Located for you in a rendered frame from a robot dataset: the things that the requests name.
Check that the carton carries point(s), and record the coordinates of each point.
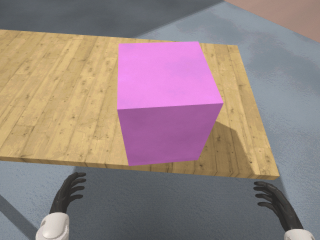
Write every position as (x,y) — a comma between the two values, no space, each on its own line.
(167,101)

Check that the left robot forearm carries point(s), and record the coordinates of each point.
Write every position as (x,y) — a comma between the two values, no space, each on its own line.
(54,226)

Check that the table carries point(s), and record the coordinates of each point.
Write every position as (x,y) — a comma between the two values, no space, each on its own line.
(58,106)

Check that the robot left hand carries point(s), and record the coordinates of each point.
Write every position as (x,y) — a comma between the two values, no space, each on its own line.
(63,196)

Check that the right robot forearm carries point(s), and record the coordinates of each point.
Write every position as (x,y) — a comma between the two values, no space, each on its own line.
(298,234)

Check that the robot right hand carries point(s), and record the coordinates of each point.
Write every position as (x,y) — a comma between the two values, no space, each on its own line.
(279,204)

